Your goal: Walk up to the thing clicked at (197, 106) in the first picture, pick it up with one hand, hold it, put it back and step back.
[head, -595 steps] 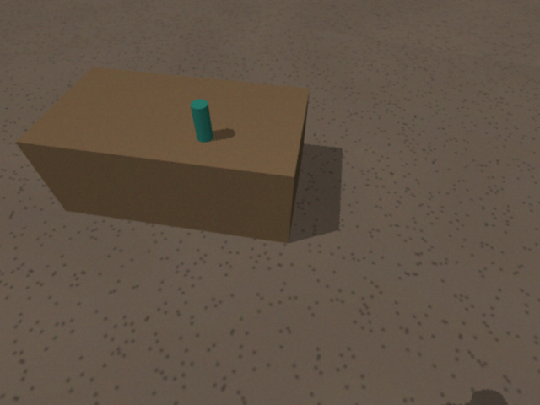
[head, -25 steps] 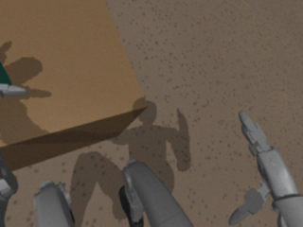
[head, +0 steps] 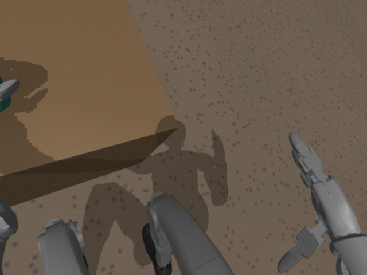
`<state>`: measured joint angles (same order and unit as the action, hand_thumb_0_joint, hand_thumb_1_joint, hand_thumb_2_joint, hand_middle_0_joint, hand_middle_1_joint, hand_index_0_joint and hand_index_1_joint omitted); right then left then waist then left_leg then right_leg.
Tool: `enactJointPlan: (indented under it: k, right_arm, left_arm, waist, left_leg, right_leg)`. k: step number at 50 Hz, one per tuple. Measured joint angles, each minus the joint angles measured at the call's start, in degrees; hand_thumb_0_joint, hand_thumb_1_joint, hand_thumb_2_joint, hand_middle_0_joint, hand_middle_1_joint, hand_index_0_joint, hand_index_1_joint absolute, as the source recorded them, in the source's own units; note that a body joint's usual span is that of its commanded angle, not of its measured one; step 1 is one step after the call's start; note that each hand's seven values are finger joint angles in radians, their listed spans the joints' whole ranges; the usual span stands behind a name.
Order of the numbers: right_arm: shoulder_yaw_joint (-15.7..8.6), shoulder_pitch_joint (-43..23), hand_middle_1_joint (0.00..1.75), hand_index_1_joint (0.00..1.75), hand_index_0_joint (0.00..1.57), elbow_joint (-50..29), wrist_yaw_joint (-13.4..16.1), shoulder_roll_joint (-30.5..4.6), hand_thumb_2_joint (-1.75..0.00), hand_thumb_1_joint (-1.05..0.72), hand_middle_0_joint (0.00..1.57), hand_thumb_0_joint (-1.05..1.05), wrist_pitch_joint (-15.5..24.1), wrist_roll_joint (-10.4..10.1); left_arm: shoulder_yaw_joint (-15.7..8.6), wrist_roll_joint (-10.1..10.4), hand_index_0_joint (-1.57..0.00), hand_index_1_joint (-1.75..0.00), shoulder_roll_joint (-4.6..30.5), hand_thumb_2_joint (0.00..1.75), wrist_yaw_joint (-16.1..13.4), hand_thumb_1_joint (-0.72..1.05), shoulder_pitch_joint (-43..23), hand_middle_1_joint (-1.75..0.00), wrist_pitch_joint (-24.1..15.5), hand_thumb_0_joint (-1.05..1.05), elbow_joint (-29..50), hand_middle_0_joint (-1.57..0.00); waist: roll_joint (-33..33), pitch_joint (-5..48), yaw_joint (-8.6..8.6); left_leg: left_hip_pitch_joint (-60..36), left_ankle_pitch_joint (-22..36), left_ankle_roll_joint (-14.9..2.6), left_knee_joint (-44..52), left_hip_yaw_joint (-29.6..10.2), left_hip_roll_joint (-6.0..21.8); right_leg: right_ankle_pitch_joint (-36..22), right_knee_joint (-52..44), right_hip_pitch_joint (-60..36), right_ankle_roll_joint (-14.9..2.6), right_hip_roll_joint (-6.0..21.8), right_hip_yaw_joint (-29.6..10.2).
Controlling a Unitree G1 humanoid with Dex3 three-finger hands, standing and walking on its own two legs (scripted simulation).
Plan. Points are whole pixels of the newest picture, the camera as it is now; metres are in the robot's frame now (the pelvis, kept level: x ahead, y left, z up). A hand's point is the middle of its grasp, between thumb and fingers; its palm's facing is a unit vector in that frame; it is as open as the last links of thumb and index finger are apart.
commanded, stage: settle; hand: left
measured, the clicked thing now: out of the picture +0.55 +0.22 -0.06
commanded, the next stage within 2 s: lift in 1.04 s
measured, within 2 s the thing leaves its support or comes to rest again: leaves its support in 0.24 s
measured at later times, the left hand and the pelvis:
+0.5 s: hand out of the picture +0.55 +0.21 -0.01, palm faces +0.23 -0.97 -0.02, open 8.9 cm; pelvis +0.01 +0.00 +0.03, yaw +1 degrees
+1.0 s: hand out of the picture +0.55 +0.22 +0.02, palm faces +0.24 -0.97 -0.01, open 9.0 cm; pelvis +0.02 +0.00 +0.05, yaw +1 degrees
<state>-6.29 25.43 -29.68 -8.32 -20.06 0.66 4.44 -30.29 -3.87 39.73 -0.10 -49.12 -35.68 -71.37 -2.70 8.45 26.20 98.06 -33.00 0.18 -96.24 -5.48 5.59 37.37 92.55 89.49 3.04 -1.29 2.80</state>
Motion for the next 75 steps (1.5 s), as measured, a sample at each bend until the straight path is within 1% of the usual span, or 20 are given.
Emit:
enactJointPlan:
  k: [4, 7, 11, 17, 22, 27, 37, 43, 46, 57, 63, 67, 71, 75]
  right_arm:
    - [-0.1, 0.5, 0.06, 0.06, 0.06, -0.4, -0.3, 0.1, -0.05, 0.51, 0.07, 0.00, -0.2, -0.1]
    - [-0.3, 0.7, 0.06, 0.06, 0.06, 0.1, -0.3, 0.1, -0.06, 0.51, 0.07, 0.00, -0.5, 0.0]
    - [-0.4, 0.6, 0.06, 0.06, 0.06, 1.9, 0.2, 0.5, -0.06, 0.52, 0.07, 0.00, -0.7, 0.2]
    - [0.9, -0.7, 0.06, 0.06, 0.06, 5.9, 1.1, 1.3, -0.06, 0.52, 0.07, 0.00, -1.4, 0.5]
    - [2.0, -1.9, 0.06, 0.06, 0.06, 8.2, 1.7, 1.6, -0.06, 0.53, 0.07, 0.00, -2.3, 0.5]
    - [2.7, -2.5, 0.06, 0.06, 0.06, 8.7, 2.0, 2.0, -0.06, 0.53, 0.07, -0.01, -2.6, 0.4]
    - [3.2, -2.4, 0.06, 0.06, 0.06, 9.3, 2.1, 2.2, -0.05, 0.54, 0.06, -0.01, -2.4, 0.6]
    - [3.5, -2.5, 0.06, 0.06, 0.06, 10.6, 2.1, 2.6, -0.06, 0.53, 0.06, -0.01, -2.5, 0.8]
    - [3.8, -2.8, 0.06, 0.06, 0.06, 11.2, 2.1, 2.8, -0.06, 0.53, 0.06, -0.01, -2.5, 1.0]
    - [4.2, -3.1, 0.06, 0.06, 0.06, 12.9, 2.4, 3.6, -0.05, 0.53, 0.06, -0.01, -2.5, 0.9]
    - [4.6, -3.0, 0.06, 0.06, 0.06, 13.5, 2.6, 3.6, -0.05, 0.53, 0.06, -0.01, -2.5, 0.8]
    - [3.7, -3.0, 0.06, 0.06, 0.06, 14.2, 2.9, 3.2, -0.06, 0.53, 0.06, -0.01, -2.3, 0.6]
    - [3.2, -2.8, 0.06, 0.06, 0.06, 15.4, 3.3, 3.4, -0.06, 0.52, 0.06, -0.01, -2.4, 0.4]
    - [3.2, -2.6, 0.06, 0.06, 0.06, 16.6, 3.4, 4.0, -0.05, 0.53, 0.06, -0.01, -2.9, 0.4]
  left_arm:
    - [0.0, -0.7, -0.86, -0.99, -0.3, 0.99, -0.1, -0.28, 0.4, -0.99, 1.0, -0.01, 1.5, -0.85]
    - [0.0, -1.0, -0.83, -1.03, -0.7, 1.10, -0.5, -0.25, 0.9, -1.03, 2.5, -0.01, 2.8, -0.82]
    - [-0.1, -0.9, -0.81, -1.09, -1.4, 1.15, -1.1, -0.28, 1.8, -1.09, 4.5, -0.01, 4.5, -0.79]
    - [1.4, -0.6, -0.79, -1.14, -2.6, 1.20, -1.6, -0.31, 1.7, -1.14, 5.9, -0.01, 4.8, -0.78]
    - [2.4, 0.2, -0.78, -1.15, -3.4, 1.22, -1.8, -0.32, 0.9, -1.16, 6.2, -0.01, 3.1, -0.77]
    - [2.6, 0.7, -0.77, -1.17, -3.6, 1.22, -1.9, -0.32, 0.3, -1.17, 5.4, -0.01, 1.4, -0.76]
    - [2.6, 0.7, -0.77, -1.18, -3.8, 1.24, -1.7, -0.33, 0.2, -1.18, 4.1, -0.01, 0.1, -0.76]
    - [2.8, 0.8, -0.77, -1.18, -4.2, 1.25, -1.7, -0.34, 0.4, -1.18, 3.7, -0.01, 0.4, -0.76]
    - [2.6, 0.6, -0.77, -1.18, -4.5, 1.25, -1.8, -0.34, 0.8, -1.18, 3.9, -0.01, 1.1, -0.76]
    - [3.3, 1.0, -0.78, -1.17, -5.5, 1.25, -1.6, -0.34, 0.8, -1.18, 3.8, -0.01, 0.7, -0.76]
    - [3.4, 1.6, -0.78, -1.17, -6.5, 1.25, -1.2, -0.35, 1.6, -1.17, 3.9, -0.01, 0.6, -0.77]
    - [3.6, 2.0, -0.78, -1.16, -7.6, 1.25, -0.9, -0.35, 3.1, -1.16, 4.2, -0.01, 2.6, -0.77]
    - [4.3, 2.7, -0.79, -1.16, -9.2, 1.25, -0.7, -0.35, 4.6, -1.16, 4.4, -0.01, 4.1, -0.78]
    - [5.3, 3.1, -0.79, -1.16, -11.1, 1.24, -0.9, -0.35, 6.7, -1.16, 4.9, -0.01, 6.5, -0.78]
  waist:
    - [-0.3, 0.1, 0.07]
    - [-0.4, 0.3, 0.12]
    - [-0.3, 0.5, -0.13]
    - [0.1, 0.9, -1.27]
    - [0.8, 1.1, -2.29]
    - [1.3, 0.9, -2.93]
    - [1.0, 0.6, -3.23]
    - [0.7, 0.5, -3.43]
    - [0.8, 0.5, -3.49]
    - [1.4, 0.4, -4.51]
    - [1.6, 0.5, -5.01]
    - [1.5, 0.5, -5.54]
    - [1.5, 0.7, -6.36]
    - [1.5, 0.9, -7.59]
  left_leg:
    - [0.0, 0.1, 0.10, 0.1, 0.1, 0.0]
    - [-0.3, 0.2, 0.15, 0.4, 0.1, 0.0]
    - [-1.1, 0.2, 0.20, 1.0, 0.2, 0.1]
    - [-3.1, 0.0, 0.16, 2.4, 0.5, 0.1]
    - [-5.2, 0.0, 0.08, 3.9, 0.9, 0.1]
    - [-7.2, 0.2, -0.01, 5.5, 1.1, 0.1]
    - [-9.7, 0.8, 0.08, 8.0, 1.3, 0.0]
    - [-10.7, 1.1, 0.12, 9.0, 1.2, 0.0]
    - [-11.2, 1.2, 0.16, 9.5, 1.3, 0.0]
    - [-13.1, 1.8, 0.11, 11.1, 1.5, -0.1]
    - [-14.3, 2.1, 0.16, 12.1, 1.8, -0.1]
    - [-15.4, 2.2, 0.17, 12.8, 1.9, -0.1]
    - [-17.0, 2.3, 0.21, 13.9, 2.0, -0.1]
    - [-19.3, 2.6, 0.31, 15.5, 2.2, -0.1]
  right_leg:
    - [-0.1, 0.0, 0.1, -0.09, 0.0, -0.1]
    - [-0.2, -0.2, -0.1, -0.12, 0.0, -0.1]
    - [-0.2, -0.8, -0.9, -0.14, -0.1, -0.2]
    - [-0.2, -2.3, -2.8, -0.09, 0.0, -0.3]
    - [-0.3, -3.9, -4.8, -0.07, 0.0, -0.5]
    - [-0.6, -5.6, -6.8, 0.01, 0.1, -0.6]
    - [-1.3, -8.1, -9.2, -0.11, 0.2, -0.6]
    - [-1.7, -9.2, -10.3, -0.16, 0.2, -0.5]
    - [-1.9, -9.7, -10.7, -0.19, 0.2, -0.5]
    - [-2.5, -11.3, -12.5, -0.17, 0.3, -0.7]
    - [-2.8, -12.1, -13.5, -0.23, 0.3, -0.9]
    - [-2.9, -12.7, -14.4, -0.22, 0.3, -1.0]
    - [-3.1, -14.0, -16.1, -0.27, 0.3, -1.0]
    - [-3.4, -15.5, -18.3, -0.36, 0.4, -1.1]
